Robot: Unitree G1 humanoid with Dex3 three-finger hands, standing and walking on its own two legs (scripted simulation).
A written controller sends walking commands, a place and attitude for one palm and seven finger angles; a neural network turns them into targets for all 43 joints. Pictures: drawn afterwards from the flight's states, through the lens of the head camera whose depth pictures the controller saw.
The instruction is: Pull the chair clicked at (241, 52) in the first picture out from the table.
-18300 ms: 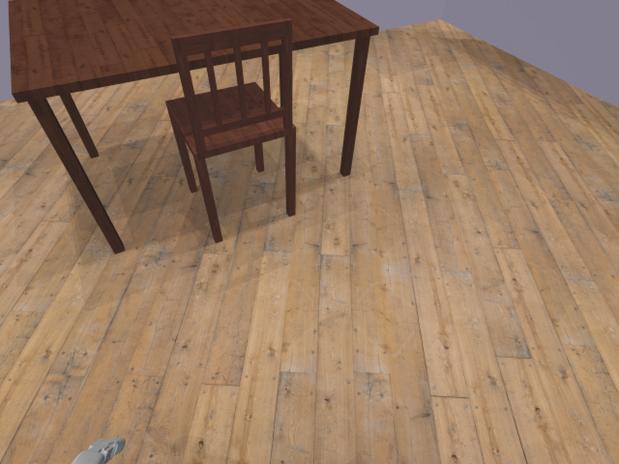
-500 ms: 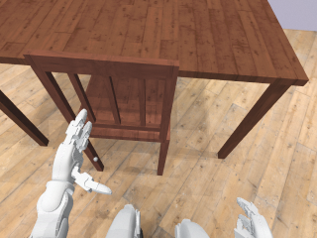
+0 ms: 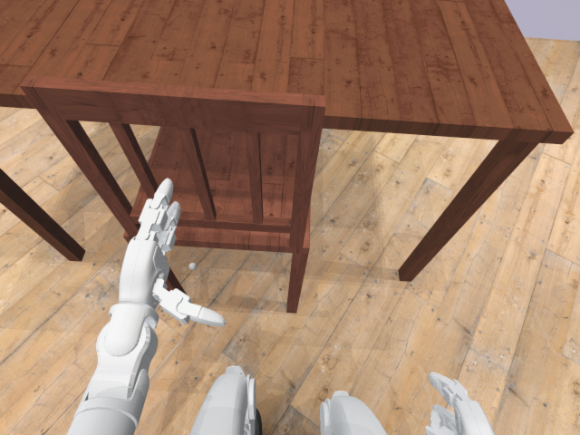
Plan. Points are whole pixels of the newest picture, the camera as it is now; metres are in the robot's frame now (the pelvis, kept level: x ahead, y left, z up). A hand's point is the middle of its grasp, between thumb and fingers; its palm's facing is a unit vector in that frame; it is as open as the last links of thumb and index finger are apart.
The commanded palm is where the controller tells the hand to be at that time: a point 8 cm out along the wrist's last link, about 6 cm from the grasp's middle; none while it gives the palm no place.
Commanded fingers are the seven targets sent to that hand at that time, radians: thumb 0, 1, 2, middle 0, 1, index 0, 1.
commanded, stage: aim the fingers beside a spindle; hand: left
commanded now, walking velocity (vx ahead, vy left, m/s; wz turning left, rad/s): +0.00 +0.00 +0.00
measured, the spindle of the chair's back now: (200, 178) +0.49 +0.16 +0.01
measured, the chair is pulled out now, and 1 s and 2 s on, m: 0.00 0.00 0.00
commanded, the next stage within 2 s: none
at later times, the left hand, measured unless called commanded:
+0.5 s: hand (203, 269) +0.33 +0.13 +0.02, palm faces -0.07 -1.00 -0.03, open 16.9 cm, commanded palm +0.31 +0.19 +0.03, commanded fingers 0.00 -0.50 0.30 -0.06 -0.08 -0.06 -0.08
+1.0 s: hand (195, 264) +0.33 +0.14 +0.02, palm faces -0.04 -1.00 -0.04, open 16.9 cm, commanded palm +0.32 +0.20 +0.03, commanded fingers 0.00 -0.50 0.30 -0.06 -0.08 -0.06 -0.08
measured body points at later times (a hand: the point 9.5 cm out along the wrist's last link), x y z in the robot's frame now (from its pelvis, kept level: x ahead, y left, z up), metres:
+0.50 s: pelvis +0.00 -0.01 +0.00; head +0.10 +0.00 +0.44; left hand +0.33 +0.18 +0.02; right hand +0.14 -0.26 -0.11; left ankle +0.07 +0.09 -0.62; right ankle -0.01 -0.11 -0.62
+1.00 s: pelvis +0.00 +0.00 +0.00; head +0.10 +0.01 +0.44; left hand +0.33 +0.19 +0.03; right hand +0.15 -0.25 -0.10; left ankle +0.07 +0.09 -0.62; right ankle -0.01 -0.11 -0.62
